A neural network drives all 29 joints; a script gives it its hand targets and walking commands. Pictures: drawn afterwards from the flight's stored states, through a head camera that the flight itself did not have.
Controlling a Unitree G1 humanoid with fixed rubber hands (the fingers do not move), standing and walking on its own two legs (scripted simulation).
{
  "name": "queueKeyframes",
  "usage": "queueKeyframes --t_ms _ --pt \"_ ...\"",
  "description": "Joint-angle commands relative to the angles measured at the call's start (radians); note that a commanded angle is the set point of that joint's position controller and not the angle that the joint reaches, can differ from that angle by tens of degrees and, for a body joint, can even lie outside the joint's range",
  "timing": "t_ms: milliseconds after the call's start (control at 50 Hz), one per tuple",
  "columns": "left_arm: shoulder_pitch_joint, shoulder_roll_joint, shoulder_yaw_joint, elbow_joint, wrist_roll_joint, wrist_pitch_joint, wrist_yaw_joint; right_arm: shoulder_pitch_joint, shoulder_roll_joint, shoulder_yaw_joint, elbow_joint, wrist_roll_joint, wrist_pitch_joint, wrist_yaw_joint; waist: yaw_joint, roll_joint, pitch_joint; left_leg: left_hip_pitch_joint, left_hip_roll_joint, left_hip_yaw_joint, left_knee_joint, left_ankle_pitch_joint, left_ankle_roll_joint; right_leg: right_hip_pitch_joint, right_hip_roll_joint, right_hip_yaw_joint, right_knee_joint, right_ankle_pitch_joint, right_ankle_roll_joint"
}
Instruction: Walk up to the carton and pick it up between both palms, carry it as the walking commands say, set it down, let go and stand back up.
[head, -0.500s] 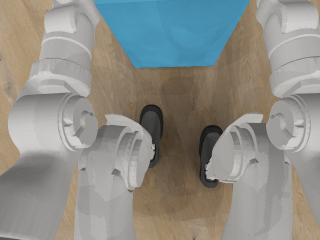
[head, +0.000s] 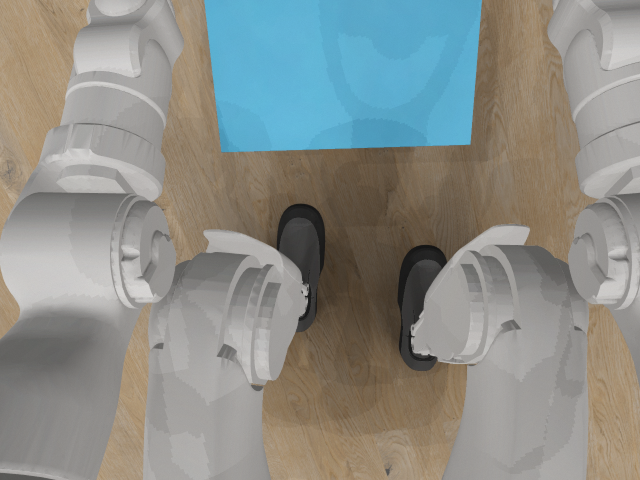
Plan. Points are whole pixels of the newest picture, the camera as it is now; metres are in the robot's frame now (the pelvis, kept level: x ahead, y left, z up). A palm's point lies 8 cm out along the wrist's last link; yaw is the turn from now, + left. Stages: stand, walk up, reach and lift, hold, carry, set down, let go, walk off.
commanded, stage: set down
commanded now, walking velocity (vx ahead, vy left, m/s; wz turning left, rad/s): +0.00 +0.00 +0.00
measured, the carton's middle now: (343, 34) +0.50 +0.02 -0.24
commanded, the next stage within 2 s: let go in 1.26 s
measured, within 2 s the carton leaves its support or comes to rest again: neither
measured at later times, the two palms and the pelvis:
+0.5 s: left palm out of the picture +0.54 +0.20 -0.06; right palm out of the picture +0.56 -0.19 -0.05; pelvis -0.01 +0.00 +0.08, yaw -1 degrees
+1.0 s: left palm out of the picture +0.55 +0.20 +0.10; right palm out of the picture +0.56 -0.19 +0.10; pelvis +0.00 +0.00 +0.20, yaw -4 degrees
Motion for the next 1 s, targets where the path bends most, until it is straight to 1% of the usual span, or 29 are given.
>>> queueKeyframes --t_ms 0,20,40,140,180,200,240,260,320,380,400,480,520,540,580,620,640,700,720,740,760,780,820,840,880,900,920,960,980 --pt "-0.142 0.103 -0.063 -0.411 -0.168 -0.014 0.040 -0.341 -0.192 0.064 -0.362 0.085 -0.005 -0.039 -0.011 -0.083 -2.055 1.301 -0.063 -0.146 -0.076 0.565 -0.029 0.550 0.064 -0.003 -0.264 0.428 0.016" --pt "-0.082 0.135 -0.047 -0.430 -0.177 0.010 0.037 -0.331 -0.139 0.075 -0.452 0.105 0.013 -0.042 0.015 -0.115 -2.087 1.265 -0.042 -0.154 -0.082 0.534 -0.010 0.599 0.064 0.008 -0.289 0.425 0.019" --pt "-0.126 0.138 -0.081 -0.509 -0.198 0.036 0.050 -0.285 -0.201 0.026 -0.473 0.076 0.033 -0.058 -0.062 -0.104 -2.168 1.300 -0.061 -0.141 -0.101 0.521 -0.020 0.678 0.077 -0.003 -0.303 0.448 0.011" --pt "-0.084 0.137 -0.028 -0.593 -0.162 0.132 0.059 -0.292 -0.162 0.009 -0.495 0.087 0.126 -0.047 0.023 -0.077 -1.987 1.236 -0.043 -0.148 -0.178 0.330 -0.017 0.579 0.067 0.008 -0.366 0.259 0.003" --pt "-0.159 0.112 -0.055 -0.545 -0.183 0.166 0.050 -0.314 -0.215 -0.050 -0.489 0.028 0.152 -0.051 -0.067 -0.108 -2.018 1.198 -0.048 -0.150 -0.225 0.274 -0.029 0.626 0.069 -0.016 -0.406 0.238 0.004" --pt "-0.102 0.125 -0.020 -0.669 -0.164 0.163 0.058 -0.324 -0.230 -0.052 -0.616 0.053 0.148 -0.058 -0.009 -0.076 -2.143 1.268 -0.062 -0.131 -0.213 0.394 -0.033 0.680 0.081 0.003 -0.394 0.335 -0.001" --pt "-0.122 0.200 0.042 -0.696 -0.157 0.185 0.067 -0.292 -0.211 -0.005 -0.562 0.066 0.188 -0.058 0.035 -0.146 -2.172 1.270 -0.059 -0.121 -0.217 0.401 -0.021 0.781 0.075 0.016 -0.414 0.367 0.007" --pt "-0.143 0.197 0.036 -0.805 -0.169 0.197 0.064 -0.279 -0.228 -0.025 -0.614 0.055 0.206 -0.056 0.005 -0.126 -2.231 1.310 -0.061 -0.130 -0.223 0.433 -0.022 0.777 0.081 0.012 -0.421 0.393 -0.001" --pt "-0.127 0.157 0.035 -0.703 -0.135 0.228 0.047 -0.308 -0.179 -0.044 -0.529 0.070 0.228 -0.035 0.015 -0.086 -2.032 1.237 -0.045 -0.143 -0.297 0.279 -0.024 0.636 0.069 0.016 -0.506 0.230 -0.004" --pt "-0.132 0.229 0.101 -0.915 -0.145 0.236 0.054 -0.334 -0.189 0.010 -0.773 0.118 0.246 -0.031 0.075 -0.157 -2.442 1.407 -0.053 -0.133 -0.310 0.477 -0.014 0.909 0.071 0.037 -0.523 0.463 0.010" --pt "-0.027 0.223 0.118 -0.697 -0.107 0.266 0.044 -0.282 -0.248 -0.032 -0.650 0.071 0.262 -0.036 0.077 -0.148 -2.299 1.306 -0.051 -0.129 -0.329 0.404 -0.026 0.856 0.064 0.023 -0.518 0.398 0.012" --pt "-0.124 0.255 0.099 -0.977 -0.142 0.289 0.039 -0.343 -0.203 0.015 -0.839 0.097 0.304 -0.019 0.085 -0.178 -2.507 1.449 -0.062 -0.122 -0.411 0.441 -0.020 0.965 0.077 0.015 -0.602 0.424 0.015" --pt "0.003 0.178 0.100 -0.813 -0.115 0.317 0.026 -0.244 -0.223 -0.032 -0.755 0.059 0.319 -0.021 0.063 -0.177 -2.370 1.443 -0.066 -0.137 -0.445 0.453 -0.022 0.928 0.073 0.026 -0.647 0.397 0.015" --pt "-0.030 0.222 0.138 -0.929 -0.102 0.312 0.025 -0.251 -0.183 -0.017 -0.795 0.063 0.323 -0.022 0.090 -0.187 -2.441 1.488 -0.063 -0.146 -0.460 0.461 -0.023 0.980 0.058 0.019 -0.636 0.410 0.023" --pt "-0.037 0.153 0.073 -0.882 -0.134 0.339 0.015 -0.180 -0.183 -0.004 -0.650 0.052 0.347 -0.006 0.035 -0.126 -2.345 1.495 -0.074 -0.139 -0.476 0.465 -0.038 0.931 0.069 0.031 -0.705 0.386 0.016" --pt "-0.010 0.234 0.145 -0.845 -0.076 0.324 0.011 -0.244 -0.190 -0.023 -0.677 0.039 0.338 -0.007 0.107 -0.147 -2.282 1.405 -0.067 -0.133 -0.518 0.413 -0.041 0.948 0.072 0.035 -0.704 0.381 0.026" --pt "0.023 0.179 0.117 -0.785 -0.086 0.331 0.009 -0.174 -0.178 -0.058 -0.620 0.032 0.337 0.001 0.063 -0.124 -2.267 1.472 -0.057 -0.139 -0.563 0.419 -0.039 0.931 0.072 0.022 -0.734 0.365 0.030" --pt "0.009 0.186 0.120 -0.915 -0.100 0.328 0.002 -0.211 -0.181 -0.034 -0.772 0.033 0.333 0.006 0.069 -0.191 -2.448 1.566 -0.061 -0.154 -0.594 0.515 -0.037 1.076 0.074 0.015 -0.763 0.472 0.026" --pt "0.004 0.169 0.091 -0.785 -0.090 0.349 0.000 -0.225 -0.200 -0.046 -0.673 0.041 0.343 0.007 0.081 -0.118 -2.377 1.581 -0.059 -0.137 -0.598 0.458 -0.044 0.957 0.078 0.011 -0.803 0.349 0.021" --pt "-0.010 0.190 0.088 -0.888 -0.103 0.355 0.008 -0.224 -0.269 -0.098 -0.740 -0.022 0.342 0.013 0.026 -0.155 -2.434 1.682 -0.059 -0.162 -0.618 0.502 -0.055 0.992 0.095 -0.005 -0.815 0.385 0.022" --pt "-0.060 0.179 0.093 -0.900 -0.083 0.359 0.013 -0.240 -0.282 -0.105 -0.733 -0.005 0.343 0.003 0.031 -0.099 -2.418 1.689 -0.054 -0.160 -0.628 0.471 -0.062 0.968 0.091 -0.004 -0.822 0.349 0.008" --pt "-0.070 0.213 0.122 -0.941 -0.069 0.350 0.011 -0.279 -0.251 -0.081 -0.759 0.007 0.346 -0.005 0.094 -0.080 -2.431 1.648 -0.066 -0.136 -0.654 0.507 -0.061 1.043 0.082 0.026 -0.854 0.404 0.011" --pt "-0.085 0.222 0.099 -0.961 -0.077 0.367 0.019 -0.246 -0.238 -0.085 -0.713 0.005 0.359 0.012 0.041 -0.122 -2.422 1.762 -0.044 -0.187 -0.699 0.477 -0.051 0.987 0.090 -0.015 -0.872 0.356 0.024" --pt "-0.068 0.190 0.105 -1.060 -0.099 0.368 0.016 -0.237 -0.267 -0.072 -0.838 0.031 0.359 0.017 0.049 -0.107 -2.552 1.896 -0.051 -0.175 -0.678 0.608 -0.057 1.066 0.088 -0.002 -0.885 0.446 0.012" --pt "-0.007 0.193 0.111 -0.970 -0.078 0.385 0.014 -0.190 -0.204 -0.040 -0.740 0.021 0.381 0.016 0.084 -0.094 -2.450 1.834 -0.046 -0.170 -0.733 0.609 -0.062 1.053 0.091 0.000 -0.925 0.441 0.024" --pt "0.027 0.165 0.104 -0.881 -0.073 0.397 0.016 -0.206 -0.277 -0.098 -0.750 0.009 0.366 0.028 0.035 -0.116 -2.383 1.855 -0.038 -0.181 -0.751 0.537 -0.057 1.031 0.083 0.001 -0.955 0.386 0.019" --pt "-0.009 0.139 0.100 -0.951 -0.094 0.383 0.013 -0.259 -0.220 -0.019 -0.810 0.041 0.367 0.027 0.080 -0.164 -2.409 1.840 -0.038 -0.190 -0.785 0.538 -0.049 1.087 0.082 0.025 -0.980 0.396 0.017" --pt "0.000 0.192 0.124 -0.862 -0.056 0.369 0.004 -0.238 -0.201 -0.045 -0.691 0.030 0.362 0.036 0.132 -0.107 -2.331 1.821 -0.047 -0.158 -0.801 0.587 -0.053 1.056 0.077 0.034 -0.996 0.411 0.025" --pt "0.025 0.215 0.155 -0.964 -0.060 0.362 0.008 -0.218 -0.205 -0.052 -0.804 0.008 0.357 0.017 0.104 -0.162 -2.448 1.881 -0.047 -0.167 -0.848 0.644 -0.046 1.234 0.087 0.027 -1.021 0.511 0.039"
